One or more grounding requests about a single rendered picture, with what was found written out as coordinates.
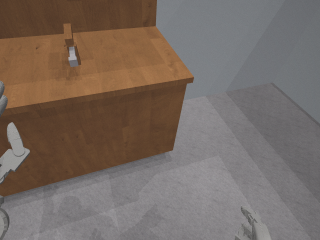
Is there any left robot forearm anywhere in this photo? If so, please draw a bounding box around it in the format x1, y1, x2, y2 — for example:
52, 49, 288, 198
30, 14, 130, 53
0, 195, 10, 240

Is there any left robot hand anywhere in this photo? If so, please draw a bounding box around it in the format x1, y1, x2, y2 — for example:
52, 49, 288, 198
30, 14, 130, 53
0, 81, 30, 185

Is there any counter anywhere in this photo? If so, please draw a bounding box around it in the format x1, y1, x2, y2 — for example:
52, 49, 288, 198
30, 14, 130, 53
0, 0, 194, 197

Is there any tap lever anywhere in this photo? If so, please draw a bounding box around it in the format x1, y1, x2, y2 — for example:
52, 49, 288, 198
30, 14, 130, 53
68, 46, 79, 67

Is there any right robot hand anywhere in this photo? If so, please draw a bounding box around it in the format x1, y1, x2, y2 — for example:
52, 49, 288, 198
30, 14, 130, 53
235, 205, 272, 240

